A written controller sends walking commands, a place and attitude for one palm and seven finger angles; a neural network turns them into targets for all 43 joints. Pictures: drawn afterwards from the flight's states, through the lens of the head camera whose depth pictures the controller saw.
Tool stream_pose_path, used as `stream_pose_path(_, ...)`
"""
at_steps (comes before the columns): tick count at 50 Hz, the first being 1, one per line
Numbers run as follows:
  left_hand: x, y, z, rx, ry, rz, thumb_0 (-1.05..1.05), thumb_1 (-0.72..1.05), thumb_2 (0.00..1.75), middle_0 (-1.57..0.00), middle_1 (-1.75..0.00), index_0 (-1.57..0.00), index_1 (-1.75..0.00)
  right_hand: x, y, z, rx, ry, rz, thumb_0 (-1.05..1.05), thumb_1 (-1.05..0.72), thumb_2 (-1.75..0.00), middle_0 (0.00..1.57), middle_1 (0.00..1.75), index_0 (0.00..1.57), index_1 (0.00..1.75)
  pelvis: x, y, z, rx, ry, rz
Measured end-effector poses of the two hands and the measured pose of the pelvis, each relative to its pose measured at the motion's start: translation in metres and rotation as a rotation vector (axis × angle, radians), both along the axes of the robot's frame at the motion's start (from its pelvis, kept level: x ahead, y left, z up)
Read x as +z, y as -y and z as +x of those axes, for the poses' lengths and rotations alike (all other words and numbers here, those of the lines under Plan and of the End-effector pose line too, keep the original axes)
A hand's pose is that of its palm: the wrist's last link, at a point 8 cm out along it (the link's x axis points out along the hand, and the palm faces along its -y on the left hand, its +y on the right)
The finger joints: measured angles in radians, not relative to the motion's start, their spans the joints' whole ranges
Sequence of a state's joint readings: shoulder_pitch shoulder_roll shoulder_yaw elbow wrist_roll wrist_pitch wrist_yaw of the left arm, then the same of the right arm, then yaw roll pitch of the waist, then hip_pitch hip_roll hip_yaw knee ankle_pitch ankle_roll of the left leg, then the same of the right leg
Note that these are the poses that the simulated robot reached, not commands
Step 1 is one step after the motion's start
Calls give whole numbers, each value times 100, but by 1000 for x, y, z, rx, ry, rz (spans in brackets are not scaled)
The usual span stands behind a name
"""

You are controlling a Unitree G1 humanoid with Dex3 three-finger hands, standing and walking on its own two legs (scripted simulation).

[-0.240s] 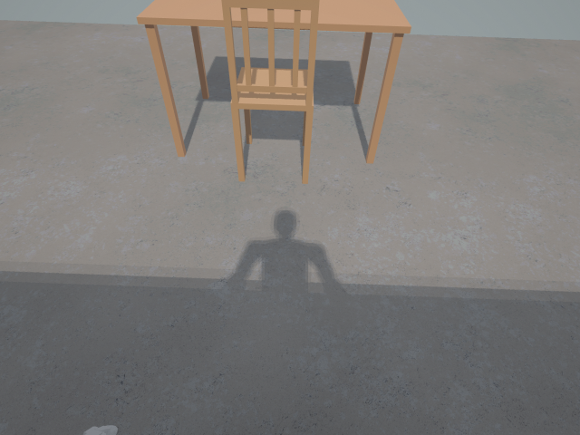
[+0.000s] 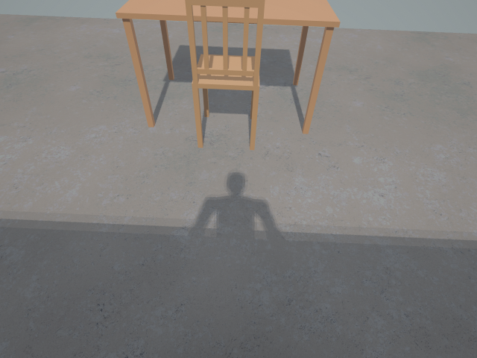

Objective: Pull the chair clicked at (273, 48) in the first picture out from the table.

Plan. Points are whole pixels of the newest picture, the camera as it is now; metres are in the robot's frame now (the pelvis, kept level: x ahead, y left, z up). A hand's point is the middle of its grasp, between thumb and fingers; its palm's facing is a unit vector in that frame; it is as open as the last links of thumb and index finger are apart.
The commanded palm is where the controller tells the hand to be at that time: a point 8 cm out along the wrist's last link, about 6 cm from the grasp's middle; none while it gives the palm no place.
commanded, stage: stand and wait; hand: left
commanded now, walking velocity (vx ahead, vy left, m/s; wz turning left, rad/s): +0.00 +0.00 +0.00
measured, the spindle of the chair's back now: (225, 39) +1.53 +0.15 -0.07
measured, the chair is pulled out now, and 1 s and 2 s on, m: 0.00 0.00 0.00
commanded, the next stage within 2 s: look at it before walking up in 0.58 s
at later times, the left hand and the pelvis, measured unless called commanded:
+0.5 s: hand out of the picture +0.06 +0.24 -0.16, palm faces -0.03 -0.94 -0.33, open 7.4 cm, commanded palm none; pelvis +0.00 -0.01 +0.00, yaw +0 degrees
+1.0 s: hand out of the picture +0.09 +0.24 -0.15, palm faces -0.03 -0.94 -0.33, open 7.4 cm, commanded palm none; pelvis +0.02 -0.01 +0.01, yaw +0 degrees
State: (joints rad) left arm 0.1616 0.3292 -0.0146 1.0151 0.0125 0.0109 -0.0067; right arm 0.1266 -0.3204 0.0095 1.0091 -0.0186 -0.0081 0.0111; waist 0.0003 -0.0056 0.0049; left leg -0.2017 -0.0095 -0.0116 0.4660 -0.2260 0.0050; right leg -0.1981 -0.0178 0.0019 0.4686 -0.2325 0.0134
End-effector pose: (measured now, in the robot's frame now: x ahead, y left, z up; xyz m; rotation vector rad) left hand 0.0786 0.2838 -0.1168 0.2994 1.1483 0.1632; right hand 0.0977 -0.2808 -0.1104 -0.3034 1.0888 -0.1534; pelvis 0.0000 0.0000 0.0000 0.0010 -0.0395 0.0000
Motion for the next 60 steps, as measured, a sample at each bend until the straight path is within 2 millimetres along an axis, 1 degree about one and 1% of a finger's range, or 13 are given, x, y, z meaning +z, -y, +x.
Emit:
stream_pose_path(6, -4, 2, -17, 14, -48, -2, 0, 90, 90, -20, -30, -21, -30, -3, 6, -17, -19, -51, -5, 1, -90, -90, 20, 30, 21, 30, 1, 2, -3, 0, 0, 0)
stream_pose_path(11, -5, 0, -26, 22, -78, 4, 0, 90, 90, -20, -30, -21, -30, -5, 11, -31, -37, -94, -11, 1, -90, -90, 20, 30, 21, 30, 2, 4, -4, -1, -2, -1)
stream_pose_path(16, -4, -2, -28, 27, -93, 11, 0, 90, 90, -20, -30, -21, -30, -7, 15, -41, -49, -128, -16, 1, -90, -90, 20, 30, 20, 30, 2, 5, -4, 0, -5, -1)
stream_pose_path(21, -3, -3, -25, 24, -94, 16, 0, 90, 90, -20, -30, -21, -30, -7, 16, -45, -56, -146, -17, 1, -90, -90, 20, 30, 20, 30, 3, 5, -2, -1, -8, -1)
stream_pose_path(28, -2, -3, -13, 16, -80, 16, 0, 90, 90, -20, -30, -21, -30, -6, 15, -39, -57, -143, -14, 1, -90, -90, 20, 30, 20, 30, 4, 5, 1, -3, -11, -1)
stream_pose_path(40, 1, 1, 7, 9, -49, 13, 0, 90, 90, -20, -30, -21, -30, -3, 14, -15, -41, -104, -10, 1, -90, -90, 20, 30, 20, 30, 5, 6, 10, -2, -12, 1)
stream_pose_path(49, 2, 2, 10, 12, -57, 15, 0, 90, 90, -20, -30, -21, -30, -2, 15, -2, -35, -92, -12, 1, -90, -90, 20, 30, 20, 30, 6, 8, 15, -3, -13, 1)
stream_pose_path(60, 1, 3, 10, 17, -67, 15, 0, 90, 90, -20, -30, -21, -30, 0, 19, 1, -38, -95, -19, 1, -90, -90, 20, 30, 20, 30, 6, 10, 20, -6, -10, 1)
